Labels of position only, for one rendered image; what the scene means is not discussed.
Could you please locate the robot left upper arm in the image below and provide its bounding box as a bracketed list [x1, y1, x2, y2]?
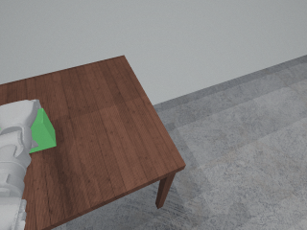
[0, 196, 27, 230]

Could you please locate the sponge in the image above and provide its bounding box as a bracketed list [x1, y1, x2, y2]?
[0, 108, 57, 153]

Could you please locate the table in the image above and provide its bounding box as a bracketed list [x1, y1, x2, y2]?
[0, 55, 186, 230]

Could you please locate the left robot forearm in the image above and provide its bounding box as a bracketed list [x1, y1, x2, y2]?
[0, 124, 32, 198]

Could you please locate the left robot hand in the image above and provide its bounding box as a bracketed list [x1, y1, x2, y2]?
[0, 99, 42, 149]

